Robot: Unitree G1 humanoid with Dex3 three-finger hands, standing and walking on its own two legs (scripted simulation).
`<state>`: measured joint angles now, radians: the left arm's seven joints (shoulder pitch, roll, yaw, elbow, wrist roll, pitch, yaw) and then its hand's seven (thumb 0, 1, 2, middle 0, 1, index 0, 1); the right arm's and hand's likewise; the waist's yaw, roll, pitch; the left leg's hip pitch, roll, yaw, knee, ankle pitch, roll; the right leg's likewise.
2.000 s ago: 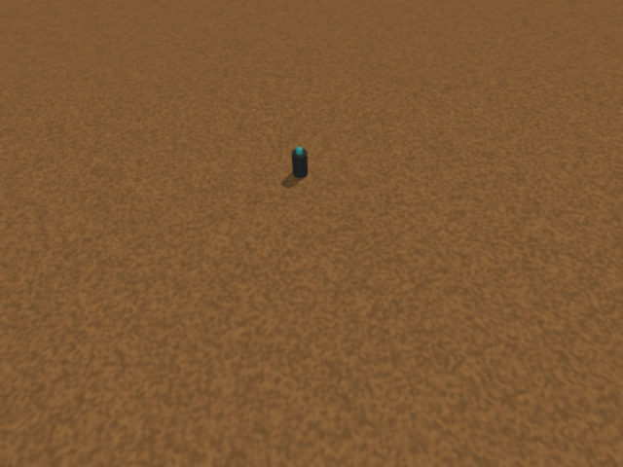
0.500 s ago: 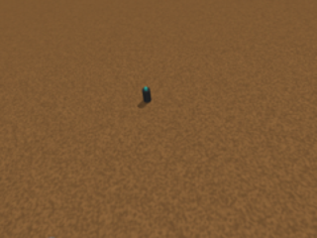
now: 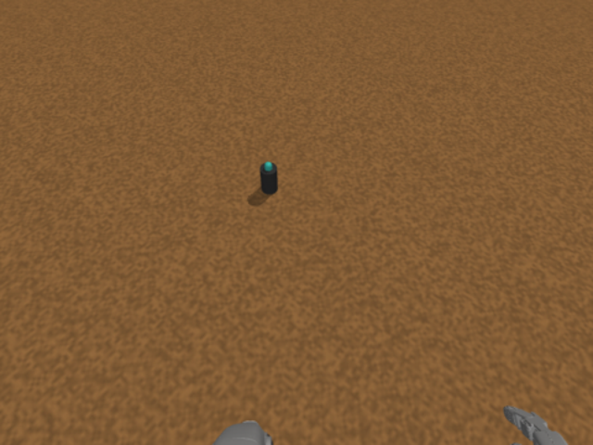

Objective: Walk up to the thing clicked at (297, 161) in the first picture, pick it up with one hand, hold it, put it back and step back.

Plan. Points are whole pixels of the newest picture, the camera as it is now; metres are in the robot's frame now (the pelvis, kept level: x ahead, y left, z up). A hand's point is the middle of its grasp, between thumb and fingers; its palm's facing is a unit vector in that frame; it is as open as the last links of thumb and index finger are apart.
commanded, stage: walk up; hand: left
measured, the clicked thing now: (268, 176) +1.17 +0.19 -0.68
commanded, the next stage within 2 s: none
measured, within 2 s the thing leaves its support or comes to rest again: neither
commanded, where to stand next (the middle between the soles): +0.83 -0.01 m, yaw -2 degrees
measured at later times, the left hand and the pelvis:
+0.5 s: hand (190, 316) +0.31 +0.21 -0.11, palm faces -0.01 -0.91 -0.42, open 7.3 cm; pelvis +0.24 -0.06 +0.01, yaw -1 degrees
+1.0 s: hand (186, 233) +0.49 +0.27 -0.14, palm faces -0.06 -0.94 -0.34, open 7.4 cm; pelvis +0.43 -0.01 +0.01, yaw +0 degrees
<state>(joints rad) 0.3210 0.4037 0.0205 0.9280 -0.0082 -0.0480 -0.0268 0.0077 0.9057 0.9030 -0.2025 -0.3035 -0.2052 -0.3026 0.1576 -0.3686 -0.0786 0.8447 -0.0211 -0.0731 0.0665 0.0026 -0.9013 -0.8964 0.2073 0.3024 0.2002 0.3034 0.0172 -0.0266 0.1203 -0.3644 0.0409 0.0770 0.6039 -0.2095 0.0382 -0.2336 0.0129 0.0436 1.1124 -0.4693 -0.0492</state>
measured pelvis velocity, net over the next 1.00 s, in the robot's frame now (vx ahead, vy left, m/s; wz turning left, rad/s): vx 0.43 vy -0.01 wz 0.00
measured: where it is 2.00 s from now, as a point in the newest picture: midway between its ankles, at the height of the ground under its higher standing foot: (309, 271)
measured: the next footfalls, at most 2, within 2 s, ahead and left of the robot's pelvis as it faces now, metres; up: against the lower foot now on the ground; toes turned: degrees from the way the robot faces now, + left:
right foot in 0.34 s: +0.33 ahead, -0.18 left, +0.00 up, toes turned -6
left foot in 0.80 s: +0.51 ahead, +0.10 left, +0.00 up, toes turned +5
